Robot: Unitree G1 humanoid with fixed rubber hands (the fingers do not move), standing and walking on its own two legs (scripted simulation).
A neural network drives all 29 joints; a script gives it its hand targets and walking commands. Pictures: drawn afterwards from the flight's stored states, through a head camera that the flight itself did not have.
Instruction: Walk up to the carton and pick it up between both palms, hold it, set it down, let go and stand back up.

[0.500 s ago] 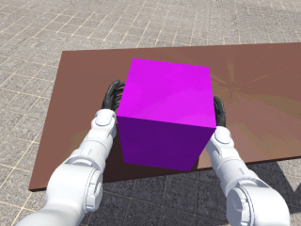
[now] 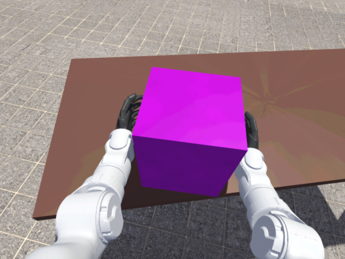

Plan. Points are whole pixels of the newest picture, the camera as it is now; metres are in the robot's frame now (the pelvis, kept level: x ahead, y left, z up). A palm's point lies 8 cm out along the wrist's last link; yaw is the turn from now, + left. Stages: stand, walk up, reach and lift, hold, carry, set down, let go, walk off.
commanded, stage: reach and lift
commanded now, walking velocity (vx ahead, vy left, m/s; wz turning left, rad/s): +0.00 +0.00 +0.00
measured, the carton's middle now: (186, 136) +0.43 -0.04 +0.03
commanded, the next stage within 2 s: none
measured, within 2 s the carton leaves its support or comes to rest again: leaves its support in 0.60 s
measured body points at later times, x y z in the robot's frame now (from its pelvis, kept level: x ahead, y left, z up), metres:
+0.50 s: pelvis +0.00 +0.00 +0.00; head +0.07 +0.03 +0.44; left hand +0.46 +0.11 +0.06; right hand +0.40 -0.19 +0.04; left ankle +0.01 +0.10 -0.73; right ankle +0.01 -0.14 -0.73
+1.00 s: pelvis +0.00 -0.01 +0.00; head +0.06 +0.02 +0.45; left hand +0.45 +0.10 +0.08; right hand +0.39 -0.20 +0.06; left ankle +0.01 +0.10 -0.73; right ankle +0.01 -0.14 -0.73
